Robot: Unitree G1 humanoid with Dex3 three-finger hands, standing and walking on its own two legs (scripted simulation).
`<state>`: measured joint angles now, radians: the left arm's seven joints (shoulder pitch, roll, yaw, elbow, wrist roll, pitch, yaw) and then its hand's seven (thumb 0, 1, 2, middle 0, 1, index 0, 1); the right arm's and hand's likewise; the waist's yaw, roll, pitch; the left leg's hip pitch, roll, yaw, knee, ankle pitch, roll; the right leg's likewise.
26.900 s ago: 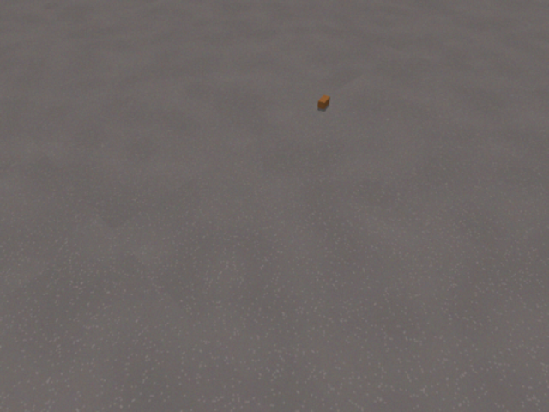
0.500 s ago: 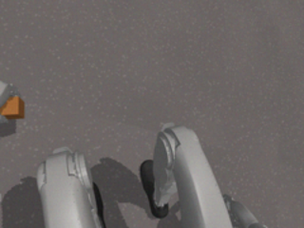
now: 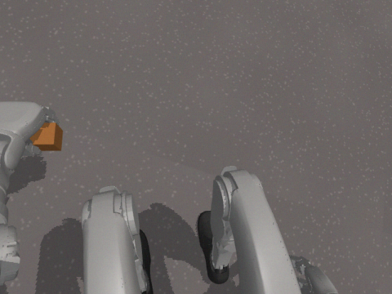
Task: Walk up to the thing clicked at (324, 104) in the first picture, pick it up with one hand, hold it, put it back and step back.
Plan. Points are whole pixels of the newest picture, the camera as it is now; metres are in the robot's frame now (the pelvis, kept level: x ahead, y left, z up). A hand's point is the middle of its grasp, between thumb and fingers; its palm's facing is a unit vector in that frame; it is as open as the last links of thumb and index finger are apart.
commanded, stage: lift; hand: left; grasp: from above
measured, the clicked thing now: (36, 137) +0.45 +0.30 -0.17
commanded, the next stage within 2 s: hold in 1.40 s
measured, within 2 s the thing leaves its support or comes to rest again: neither
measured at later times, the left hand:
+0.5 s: hand out of the picture +0.37 +0.29 +0.05, palm faces -0.45 -0.02 -0.89, open 7.8 cm
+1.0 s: hand out of the picture +0.34 +0.27 +0.23, palm faces -0.48 -0.04 -0.88, open 7.9 cm
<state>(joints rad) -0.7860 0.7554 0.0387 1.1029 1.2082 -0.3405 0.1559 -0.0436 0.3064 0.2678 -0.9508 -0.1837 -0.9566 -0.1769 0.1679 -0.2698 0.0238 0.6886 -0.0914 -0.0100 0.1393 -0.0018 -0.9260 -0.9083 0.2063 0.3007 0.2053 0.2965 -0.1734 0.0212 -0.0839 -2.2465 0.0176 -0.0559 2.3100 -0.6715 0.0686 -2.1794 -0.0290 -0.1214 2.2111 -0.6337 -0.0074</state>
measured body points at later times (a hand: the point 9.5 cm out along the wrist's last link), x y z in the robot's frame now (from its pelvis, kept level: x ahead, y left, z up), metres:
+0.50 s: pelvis +0.00 +0.00 +0.13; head +0.16 +0.04 +0.55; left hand +0.39 +0.29 +0.10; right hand +0.13 -0.26 +0.01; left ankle +0.08 +0.10 -0.33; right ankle +0.11 -0.12 -0.33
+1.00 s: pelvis +0.03 +0.01 +0.30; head +0.10 +0.03 +0.75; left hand +0.37 +0.27 +0.28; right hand +0.14 -0.26 +0.19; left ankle +0.08 +0.10 -0.33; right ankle +0.11 -0.12 -0.33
